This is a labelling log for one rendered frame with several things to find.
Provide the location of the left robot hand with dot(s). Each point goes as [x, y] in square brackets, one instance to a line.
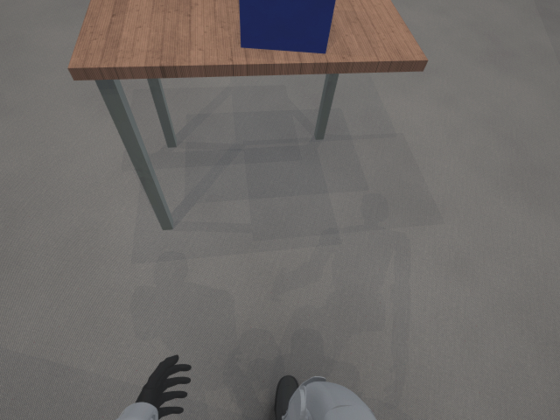
[152, 391]

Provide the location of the table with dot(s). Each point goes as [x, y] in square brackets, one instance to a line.
[153, 39]

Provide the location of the robot left forearm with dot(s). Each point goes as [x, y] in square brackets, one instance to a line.
[139, 411]

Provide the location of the robot right shin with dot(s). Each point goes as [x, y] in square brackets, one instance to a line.
[290, 411]

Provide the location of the robot right thigh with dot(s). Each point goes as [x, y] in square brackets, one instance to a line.
[323, 400]

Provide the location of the carton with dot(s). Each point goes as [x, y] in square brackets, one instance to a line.
[286, 25]

